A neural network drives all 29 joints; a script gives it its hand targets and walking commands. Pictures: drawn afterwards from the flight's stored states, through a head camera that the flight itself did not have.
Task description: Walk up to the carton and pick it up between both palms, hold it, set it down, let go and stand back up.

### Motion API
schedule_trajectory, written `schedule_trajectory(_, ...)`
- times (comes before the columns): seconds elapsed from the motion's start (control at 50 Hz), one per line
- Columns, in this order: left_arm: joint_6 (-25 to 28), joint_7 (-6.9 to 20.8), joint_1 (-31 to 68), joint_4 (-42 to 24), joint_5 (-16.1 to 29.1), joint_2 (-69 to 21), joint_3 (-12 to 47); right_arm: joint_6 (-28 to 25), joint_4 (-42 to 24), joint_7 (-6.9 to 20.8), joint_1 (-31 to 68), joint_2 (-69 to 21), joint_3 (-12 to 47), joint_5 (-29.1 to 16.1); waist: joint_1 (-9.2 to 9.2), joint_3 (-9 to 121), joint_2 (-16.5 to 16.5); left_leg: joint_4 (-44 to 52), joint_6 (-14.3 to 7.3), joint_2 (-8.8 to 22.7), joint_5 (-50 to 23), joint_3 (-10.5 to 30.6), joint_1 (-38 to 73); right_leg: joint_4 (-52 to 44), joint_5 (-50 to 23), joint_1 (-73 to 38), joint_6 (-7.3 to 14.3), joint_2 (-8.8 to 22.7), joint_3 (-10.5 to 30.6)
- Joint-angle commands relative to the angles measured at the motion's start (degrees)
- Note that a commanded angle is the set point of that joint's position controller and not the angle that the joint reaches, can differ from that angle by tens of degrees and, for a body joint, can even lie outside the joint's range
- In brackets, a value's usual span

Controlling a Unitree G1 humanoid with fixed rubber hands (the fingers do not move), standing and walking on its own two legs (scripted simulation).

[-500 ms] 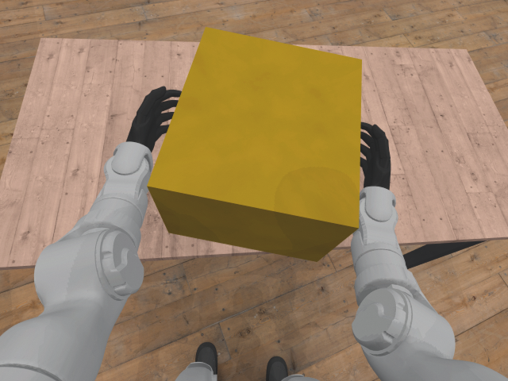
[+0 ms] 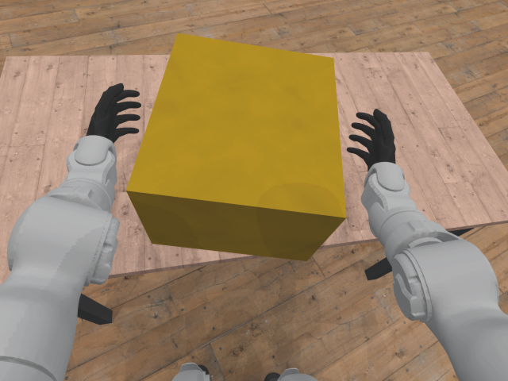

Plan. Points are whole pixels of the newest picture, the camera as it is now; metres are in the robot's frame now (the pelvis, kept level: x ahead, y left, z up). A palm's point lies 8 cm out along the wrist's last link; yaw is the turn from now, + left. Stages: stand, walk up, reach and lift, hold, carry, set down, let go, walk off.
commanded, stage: set down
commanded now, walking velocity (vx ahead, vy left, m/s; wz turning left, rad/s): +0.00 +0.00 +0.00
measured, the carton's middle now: (243, 149) +0.49 +0.00 +0.02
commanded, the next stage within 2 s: none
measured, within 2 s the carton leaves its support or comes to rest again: neither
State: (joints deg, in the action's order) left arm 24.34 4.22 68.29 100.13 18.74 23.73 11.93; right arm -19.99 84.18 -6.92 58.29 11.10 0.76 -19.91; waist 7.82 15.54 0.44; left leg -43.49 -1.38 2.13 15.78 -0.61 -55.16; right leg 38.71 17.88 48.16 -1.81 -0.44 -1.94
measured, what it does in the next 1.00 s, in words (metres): stands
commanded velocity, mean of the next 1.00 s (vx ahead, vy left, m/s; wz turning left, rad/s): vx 0.00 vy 0.00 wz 0.00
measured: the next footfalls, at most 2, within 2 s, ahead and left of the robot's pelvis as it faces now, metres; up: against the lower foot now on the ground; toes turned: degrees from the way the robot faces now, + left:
none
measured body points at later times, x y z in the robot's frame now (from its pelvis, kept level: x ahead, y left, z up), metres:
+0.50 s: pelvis -0.01 +0.00 +0.02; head +0.07 +0.05 +0.46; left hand +0.50 +0.24 +0.14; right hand +0.45 -0.21 +0.14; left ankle +0.02 +0.09 -0.70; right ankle -0.02 -0.14 -0.70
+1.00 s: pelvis +0.00 -0.01 +0.03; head +0.05 +0.03 +0.48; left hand +0.48 +0.24 +0.14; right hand +0.43 -0.21 +0.13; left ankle +0.02 +0.09 -0.70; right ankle -0.02 -0.14 -0.70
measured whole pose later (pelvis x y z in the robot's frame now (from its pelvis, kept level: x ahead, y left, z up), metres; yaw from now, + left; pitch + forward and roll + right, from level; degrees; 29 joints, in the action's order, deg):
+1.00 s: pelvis +0.00 -0.01 +0.03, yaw +2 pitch +15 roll -3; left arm 8.9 6.9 60.4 81.5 23.1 29.4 12.9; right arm -4.2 65.9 -9.4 51.2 12.0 2.6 -22.3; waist 7.1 10.1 0.7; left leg -30.7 -0.8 1.6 11.0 -0.3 -35.1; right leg 24.4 12.4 27.4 -1.2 -0.3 -2.4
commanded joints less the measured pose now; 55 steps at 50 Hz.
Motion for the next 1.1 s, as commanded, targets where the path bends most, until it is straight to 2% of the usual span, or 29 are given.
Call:
schedule_trajectory(0.0,1.8,0.1,23.3,-7.8,3.1,8.4,2.6,-0.8,-8.4,1.1,21.1,10.1,2.0,-2.7,-1.66,37.3,-10.2,-2.2,5.5,-1.4,-33.1,0.8,38.4,-2.1,-20.8,-1.0,0.7,-1.8,-4.0)
schedule_trajectory(0.08,1.0,0.5,25.2,-12.0,5.7,9.3,4.8,0.9,-12.1,1.7,22.3,11.5,2.1,-3.4,-1.15,40.9,-10.0,-1.6,5.1,-1.5,-30.3,0.8,39.3,-2.6,-19.1,-0.2,0.9,-1.5,-4.0)
schedule_trajectory(0.2,-2.1,0.8,25.5,-18.9,5.1,10.3,4.2,2.6,-16.7,1.2,21.7,14.1,-0.1,-2.5,-0.16,46.6,-12.0,-1.4,6.1,-1.4,-35.4,1.3,46.1,-4.9,-23.6,-2.0,1.3,-2.2,-4.4)
schedule_trajectory(0.26,-4.2,1.0,25.7,-19.3,4.5,11.0,3.5,3.9,-16.9,0.5,21.7,15.1,-1.2,-1.8,0.65,44.4,-11.9,0.2,6.3,-1.5,-34.3,1.4,46.8,-6.8,-24.0,-4.3,1.4,-2.1,-4.1)
schedule_trajectory(0.4,-8.7,1.0,27.3,-17.3,4.8,11.6,4.1,9.4,-17.3,0.5,23.6,15.1,-0.5,-2.1,0.23,34.8,-11.2,5.5,5.5,-1.2,-27.6,1.9,48.5,-11.2,-17.4,-6.6,1.9,-1.4,-4.1)
schedule_trajectory(0.54,-11.8,2.0,26.7,-14.8,5.6,11.6,5.8,13.5,-16.9,0.3,23.8,14.2,1.8,-3.4,0.29,26.1,-8.9,9.6,4.3,-1.1,-23.4,2.3,49.5,-14.5,-14.3,-9.7,2.2,-0.7,-3.8)
schedule_trajectory(0.74,-12.8,3.1,22.3,-18.9,5.3,12.7,3.4,14.6,-21.9,-1.6,20.5,12.7,4.5,-5.0,-0.58,25.4,-6.3,10.5,3.7,-1.6,-27.9,1.2,51.4,-16.0,-20.5,-17.2,1.4,-0.8,-2.9)
schedule_trajectory(0.8,-12.7,3.2,19.1,-21.8,3.6,13.0,0.8,13.8,-23.4,-2.5,17.5,12.1,4.9,-5.1,-1.33,25.8,-7.1,10.1,4.2,-1.9,-31.2,0.8,52.8,-16.3,-23.4,-19.7,1.4,-1.2,-2.6)
schedule_trajectory(0.84,-12.7,3.4,17.1,-23.8,2.7,13.0,-0.5,13.3,-24.4,-3.2,15.0,11.7,4.3,-4.8,-0.99,25.2,-7.3,10.2,4.5,-1.9,-31.7,0.7,53.6,-16.7,-23.8,-20.4,1.4,-1.3,-2.6)
schedule_trajectory(0.88,-12.6,3.5,14.1,-26.5,1.2,13.1,-2.6,12.5,-26.4,-3.7,11.8,11.2,4.0,-4.2,-1.71,25.0,-7.6,10.2,4.7,-2.0,-33.2,0.4,54.7,-16.9,-24.7,-21.8,1.3,-1.5,-2.4)
schedule_trajectory(0.9,-12.9,2.5,28.9,-31.1,5.8,18.0,0.1,13.9,-29.9,-3.1,23.0,16.6,-3.6,-2.5,2.11,28.1,-12.9,11.0,7.0,-1.7,-28.2,0.7,53.4,-17.1,-20.1,-14.5,2.3,-1.9,-3.8)
schedule_trajectory(0.92,-13.4,2.0,25.0,-27.5,6.3,13.9,1.4,14.5,-27.1,-2.3,20.9,15.5,-1.9,-0.5,1.26,25.7,-11.9,10.3,6.7,-0.6,-27.3,1.2,58.0,-16.3,-19.7,-14.4,2.9,-2.2,-4.1)
schedule_trajectory(0.94,-13.3,2.1,21.9,-28.5,5.7,13.6,0.6,14.4,-26.5,-2.2,17.9,14.4,-1.8,-1.3,1.13,26.9,-11.7,9.9,6.5,-0.9,-28.3,1.2,57.4,-16.8,-20.2,-14.5,2.6,-1.8,-3.5)
schedule_trajectory(1.0,-13.5,3.3,14.7,-28.7,2.9,13.9,-1.9,13.2,-27.0,-3.0,11.5,12.4,1.5,-3.1,0.23,28.4,-9.6,8.6,5.9,-1.8,-34.9,1.0,57.5,-16.1,-27.7,-20.1,1.1,-1.9,-3.0)
schedule_trajectory(1.08,-14.4,4.2,9.9,-31.0,1.3,14.6,-4.6,13.0,-30.2,-3.6,6.7,10.9,4.1,-5.4,-1.32,23.8,-7.8,10.1,4.9,-2.4,-33.8,0.7,56.6,-17.1,-26.2,-22.6,0.5,-1.5,-2.5)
